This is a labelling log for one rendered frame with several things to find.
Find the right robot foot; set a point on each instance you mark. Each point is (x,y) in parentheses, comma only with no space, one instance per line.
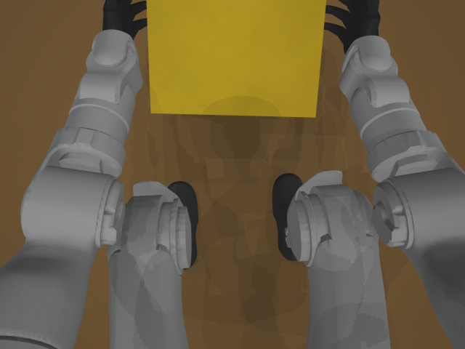
(283,191)

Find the robot right upper arm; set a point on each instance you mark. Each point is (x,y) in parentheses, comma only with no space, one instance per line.
(424,215)

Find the robot left upper arm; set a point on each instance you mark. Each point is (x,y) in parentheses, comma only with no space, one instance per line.
(70,214)

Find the robot left hand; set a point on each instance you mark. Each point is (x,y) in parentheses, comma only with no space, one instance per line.
(119,15)

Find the carton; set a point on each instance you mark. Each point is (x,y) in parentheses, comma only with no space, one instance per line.
(235,57)

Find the robot right thigh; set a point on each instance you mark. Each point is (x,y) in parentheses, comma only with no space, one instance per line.
(347,300)

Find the right robot forearm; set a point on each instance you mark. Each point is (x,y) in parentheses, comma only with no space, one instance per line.
(389,124)

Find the left robot forearm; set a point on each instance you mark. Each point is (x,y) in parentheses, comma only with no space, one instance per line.
(99,119)

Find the robot right hand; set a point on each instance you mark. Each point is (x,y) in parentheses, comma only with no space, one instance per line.
(363,20)

